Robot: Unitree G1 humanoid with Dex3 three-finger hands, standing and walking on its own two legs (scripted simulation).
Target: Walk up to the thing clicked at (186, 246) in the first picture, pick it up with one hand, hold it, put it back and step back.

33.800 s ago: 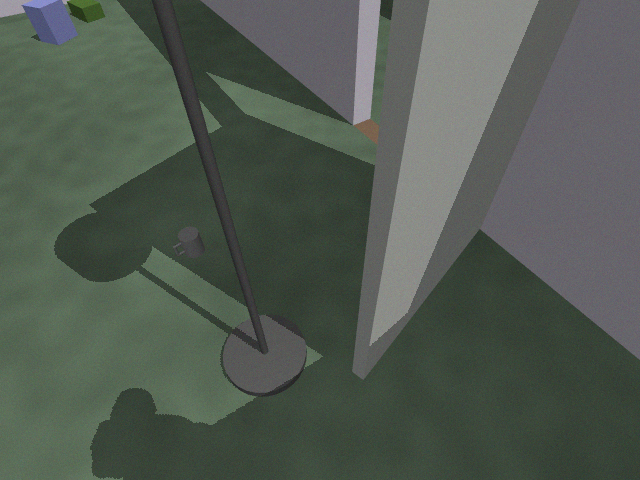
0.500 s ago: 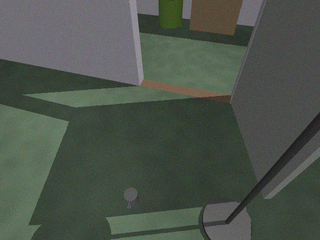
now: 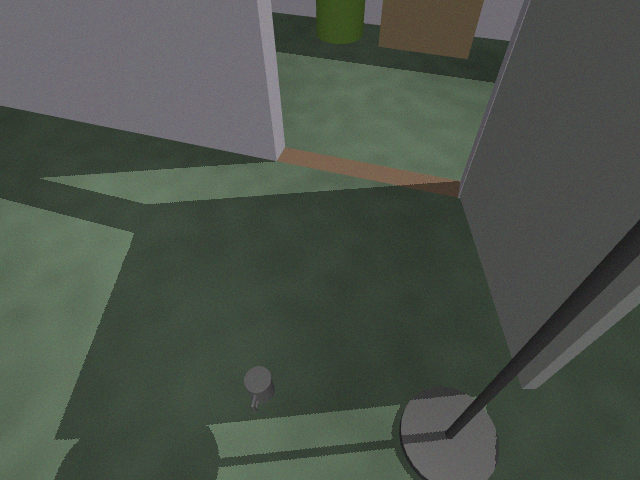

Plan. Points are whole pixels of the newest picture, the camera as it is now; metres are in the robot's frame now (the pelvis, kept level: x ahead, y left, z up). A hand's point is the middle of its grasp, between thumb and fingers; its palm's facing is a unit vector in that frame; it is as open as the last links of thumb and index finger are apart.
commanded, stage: stand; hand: left
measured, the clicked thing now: (258, 390) +0.47 +0.23 -0.73
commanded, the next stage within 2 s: rise first in 1.80 s
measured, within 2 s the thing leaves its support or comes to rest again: neither
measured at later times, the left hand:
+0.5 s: hand out of the picture +0.07 +0.25 -0.16, palm faces -0.03 -0.94 -0.34, open 7.4 cm
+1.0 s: hand out of the picture +0.07 +0.24 -0.16, palm faces -0.03 -0.94 -0.34, open 7.4 cm
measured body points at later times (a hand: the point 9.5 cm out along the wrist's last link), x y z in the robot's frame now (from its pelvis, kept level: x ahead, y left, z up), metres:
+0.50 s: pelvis +0.00 -0.01 +0.00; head +0.02 -0.01 +0.45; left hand +0.07 +0.30 -0.13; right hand +0.07 -0.31 -0.14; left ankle -0.01 +0.12 -0.75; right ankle -0.01 -0.13 -0.75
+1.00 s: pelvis +0.00 -0.01 +0.00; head +0.01 -0.01 +0.45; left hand +0.07 +0.29 -0.13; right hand +0.08 -0.31 -0.13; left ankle -0.01 +0.12 -0.75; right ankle -0.01 -0.13 -0.75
